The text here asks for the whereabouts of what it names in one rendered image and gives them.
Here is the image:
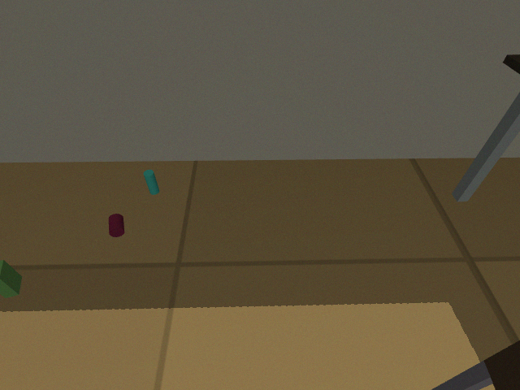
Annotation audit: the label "chair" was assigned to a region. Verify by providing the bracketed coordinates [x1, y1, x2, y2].
[432, 340, 520, 390]

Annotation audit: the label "table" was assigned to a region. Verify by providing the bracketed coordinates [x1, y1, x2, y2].
[452, 54, 520, 202]

